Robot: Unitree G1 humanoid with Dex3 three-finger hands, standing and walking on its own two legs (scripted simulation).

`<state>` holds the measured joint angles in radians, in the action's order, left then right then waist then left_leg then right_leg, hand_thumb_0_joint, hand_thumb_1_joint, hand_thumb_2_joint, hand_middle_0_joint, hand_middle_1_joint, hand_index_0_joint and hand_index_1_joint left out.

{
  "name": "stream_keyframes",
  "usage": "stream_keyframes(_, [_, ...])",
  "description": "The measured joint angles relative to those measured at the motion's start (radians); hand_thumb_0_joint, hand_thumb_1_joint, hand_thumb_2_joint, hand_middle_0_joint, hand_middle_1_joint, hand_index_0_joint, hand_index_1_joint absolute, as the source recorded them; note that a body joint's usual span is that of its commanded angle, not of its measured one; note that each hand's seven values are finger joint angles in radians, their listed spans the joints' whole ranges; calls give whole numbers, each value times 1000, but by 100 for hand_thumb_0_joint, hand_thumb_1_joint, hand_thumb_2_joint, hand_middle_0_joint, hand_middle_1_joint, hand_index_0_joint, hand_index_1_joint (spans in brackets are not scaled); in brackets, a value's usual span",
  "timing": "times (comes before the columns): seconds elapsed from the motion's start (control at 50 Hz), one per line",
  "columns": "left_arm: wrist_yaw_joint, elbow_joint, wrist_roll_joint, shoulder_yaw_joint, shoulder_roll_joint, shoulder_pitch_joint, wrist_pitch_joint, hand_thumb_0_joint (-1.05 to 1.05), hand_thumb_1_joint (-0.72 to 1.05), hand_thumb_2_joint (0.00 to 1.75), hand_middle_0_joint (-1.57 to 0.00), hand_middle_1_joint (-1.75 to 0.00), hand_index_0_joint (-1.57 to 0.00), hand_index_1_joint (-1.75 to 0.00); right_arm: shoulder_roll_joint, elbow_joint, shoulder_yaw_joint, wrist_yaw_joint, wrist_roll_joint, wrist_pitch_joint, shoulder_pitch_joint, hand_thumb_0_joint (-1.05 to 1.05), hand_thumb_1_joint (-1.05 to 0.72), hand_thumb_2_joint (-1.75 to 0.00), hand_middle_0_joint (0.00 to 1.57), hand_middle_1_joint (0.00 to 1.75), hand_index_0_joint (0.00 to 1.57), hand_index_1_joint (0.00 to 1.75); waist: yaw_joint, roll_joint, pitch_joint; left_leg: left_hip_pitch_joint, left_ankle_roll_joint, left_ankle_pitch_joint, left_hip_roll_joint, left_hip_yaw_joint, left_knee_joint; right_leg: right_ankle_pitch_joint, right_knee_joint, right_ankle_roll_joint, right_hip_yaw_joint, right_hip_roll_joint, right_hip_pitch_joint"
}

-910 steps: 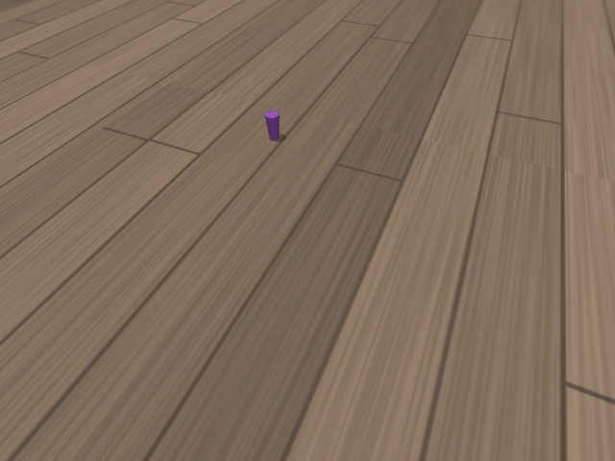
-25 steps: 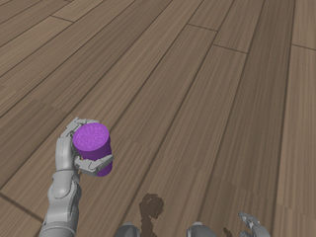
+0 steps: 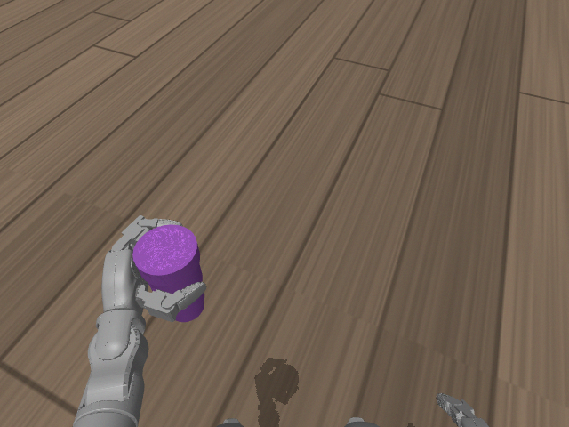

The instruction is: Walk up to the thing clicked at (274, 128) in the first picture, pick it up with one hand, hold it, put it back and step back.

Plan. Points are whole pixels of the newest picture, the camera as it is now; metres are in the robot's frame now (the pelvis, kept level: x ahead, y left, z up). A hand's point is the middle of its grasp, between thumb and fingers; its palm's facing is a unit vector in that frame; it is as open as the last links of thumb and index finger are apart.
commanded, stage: hold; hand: left
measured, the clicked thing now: (177, 280) +0.33 +0.17 +0.01
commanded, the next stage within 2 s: none
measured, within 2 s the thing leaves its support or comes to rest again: neither
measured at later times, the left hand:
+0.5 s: hand (168, 266) +0.33 +0.17 +0.05, palm faces +0.13 -0.99 -0.02, open 10.8 cm
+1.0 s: hand (165, 269) +0.32 +0.17 +0.06, palm faces +0.13 -0.99 -0.02, open 10.8 cm
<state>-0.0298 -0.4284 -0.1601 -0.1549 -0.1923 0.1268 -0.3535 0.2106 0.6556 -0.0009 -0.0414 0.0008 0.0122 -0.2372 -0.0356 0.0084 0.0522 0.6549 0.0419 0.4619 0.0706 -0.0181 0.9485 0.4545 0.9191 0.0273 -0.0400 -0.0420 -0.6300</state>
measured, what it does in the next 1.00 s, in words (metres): stands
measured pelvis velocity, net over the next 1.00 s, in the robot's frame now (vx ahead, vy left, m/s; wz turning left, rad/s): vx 0.00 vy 0.00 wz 0.00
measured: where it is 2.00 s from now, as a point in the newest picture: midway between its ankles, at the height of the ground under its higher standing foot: outside the picture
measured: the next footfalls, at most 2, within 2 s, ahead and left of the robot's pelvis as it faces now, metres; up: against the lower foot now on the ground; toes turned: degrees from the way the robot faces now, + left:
none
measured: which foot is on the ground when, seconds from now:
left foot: down 0.00-1.00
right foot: down 0.00-1.00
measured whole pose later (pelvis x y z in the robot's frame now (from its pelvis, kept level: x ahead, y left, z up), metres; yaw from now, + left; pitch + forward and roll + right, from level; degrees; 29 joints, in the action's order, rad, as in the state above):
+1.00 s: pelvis +0.00 +0.00 +0.02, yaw +0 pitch +5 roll -1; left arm -0.02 -0.45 -0.15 -0.14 -0.18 0.12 -0.37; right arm 0.21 0.67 0.00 -0.03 0.00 0.01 -0.23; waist -0.03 0.00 0.02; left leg 0.50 0.04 0.40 0.06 -0.01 0.82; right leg 0.40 0.80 0.03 -0.04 -0.05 -0.49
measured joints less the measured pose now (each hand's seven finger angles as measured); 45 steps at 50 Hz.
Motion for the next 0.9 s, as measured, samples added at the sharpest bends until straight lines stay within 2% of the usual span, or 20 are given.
stream_keyframes(0.9, [8,-27,12,15,19,-2,-6,6,-47,106,-78,-104,-65,-107,-3,13,2,9,0,2,11,1,-92,-90,21,30,20,30,9,-3,-35,-142,-1,-57,-7,11,-123,-53,-113,1,4,-3,135])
